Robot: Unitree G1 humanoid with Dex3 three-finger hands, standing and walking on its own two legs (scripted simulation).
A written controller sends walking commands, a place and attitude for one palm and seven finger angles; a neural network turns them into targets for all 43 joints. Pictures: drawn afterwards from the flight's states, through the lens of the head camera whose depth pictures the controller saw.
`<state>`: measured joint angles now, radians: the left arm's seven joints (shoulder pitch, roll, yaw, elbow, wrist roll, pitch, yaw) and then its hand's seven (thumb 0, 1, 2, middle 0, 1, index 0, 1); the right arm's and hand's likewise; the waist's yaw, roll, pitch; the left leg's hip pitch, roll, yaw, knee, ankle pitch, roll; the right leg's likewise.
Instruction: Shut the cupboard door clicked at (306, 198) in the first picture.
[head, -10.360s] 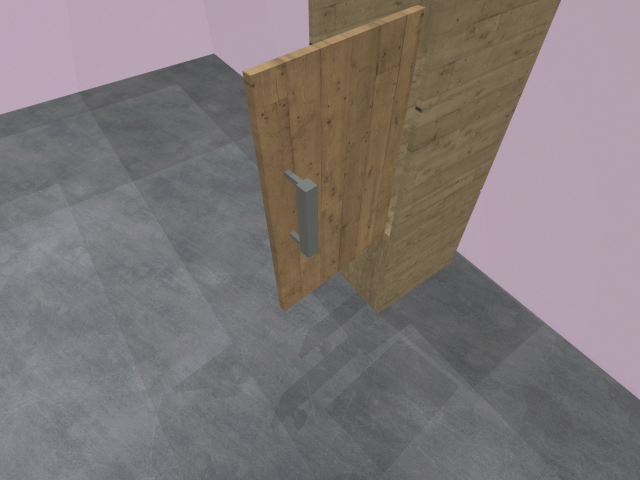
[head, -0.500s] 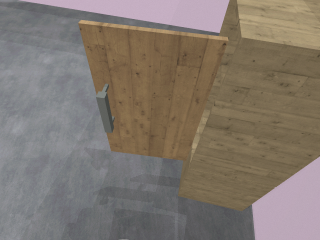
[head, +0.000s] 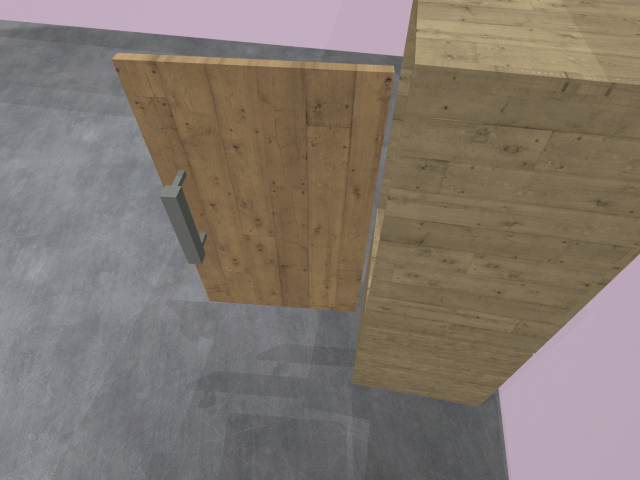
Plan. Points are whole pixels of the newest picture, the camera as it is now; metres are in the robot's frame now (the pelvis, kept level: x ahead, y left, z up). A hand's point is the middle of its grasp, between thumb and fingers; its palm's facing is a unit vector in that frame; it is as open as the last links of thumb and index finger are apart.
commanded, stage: come to a stop and stand still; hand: left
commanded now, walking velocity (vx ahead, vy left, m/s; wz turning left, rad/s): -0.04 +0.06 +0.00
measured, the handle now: (189, 218) +0.51 +0.27 -0.02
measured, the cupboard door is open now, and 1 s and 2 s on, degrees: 96 96 96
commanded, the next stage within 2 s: look again from close up in 0.60 s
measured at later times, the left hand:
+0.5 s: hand out of the picture +0.02 +0.24 -0.18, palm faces -0.01 -0.97 -0.24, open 7.3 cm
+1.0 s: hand out of the picture +0.02 +0.21 -0.18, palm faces -0.01 -0.98 -0.21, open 7.3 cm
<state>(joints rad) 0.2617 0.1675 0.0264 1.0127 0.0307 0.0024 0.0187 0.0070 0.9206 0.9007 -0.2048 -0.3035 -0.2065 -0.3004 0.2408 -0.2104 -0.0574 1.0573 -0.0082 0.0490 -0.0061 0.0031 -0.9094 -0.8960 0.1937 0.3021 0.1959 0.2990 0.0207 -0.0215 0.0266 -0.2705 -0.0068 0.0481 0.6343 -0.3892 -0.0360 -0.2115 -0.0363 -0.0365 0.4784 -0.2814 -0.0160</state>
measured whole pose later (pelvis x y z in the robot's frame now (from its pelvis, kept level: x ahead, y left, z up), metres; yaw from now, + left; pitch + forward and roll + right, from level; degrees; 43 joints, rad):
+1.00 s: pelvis +0.00 +0.03 +0.00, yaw -1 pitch -1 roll +1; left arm 0.23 0.17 -0.02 1.09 0.02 0.00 0.03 0.00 0.91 0.90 -0.20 -0.30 -0.20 -0.30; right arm 0.24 -0.17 0.02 1.11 -0.01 -0.02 -0.03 0.00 -0.91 -0.90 0.20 0.30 0.20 0.30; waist 0.01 -0.01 0.07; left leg -0.12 -0.04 0.08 0.42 -0.29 0.05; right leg -0.17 -0.06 -0.01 0.48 -0.29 0.03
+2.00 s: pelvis +0.06 +0.04 -0.01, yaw +3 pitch +0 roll +1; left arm 0.16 0.15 0.01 0.98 0.03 -0.03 0.04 0.00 0.91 0.90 -0.20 -0.30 -0.20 -0.30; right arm 0.30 -0.14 -0.02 1.08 0.00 0.02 -0.04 0.00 -0.91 -0.90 0.20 0.30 0.20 0.30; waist -0.01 0.01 0.10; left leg -0.28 -0.03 0.04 0.86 -0.56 0.00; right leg -0.27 -0.05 -0.11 0.59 -0.31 -0.04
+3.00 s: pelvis +0.07 +0.08 +0.00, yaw +0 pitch -1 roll +1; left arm 0.25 0.17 -0.02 1.06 0.02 -0.01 0.03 0.00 0.91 0.90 -0.20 -0.30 -0.20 -0.30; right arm 0.30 -0.17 0.02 1.07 -0.01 -0.02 -0.01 0.00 -0.92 -0.90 0.20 0.30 0.20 0.30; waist 0.00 0.02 0.03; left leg -0.17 0.00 0.10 0.44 -0.25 0.02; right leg -0.21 -0.07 -0.03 0.49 -0.26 0.03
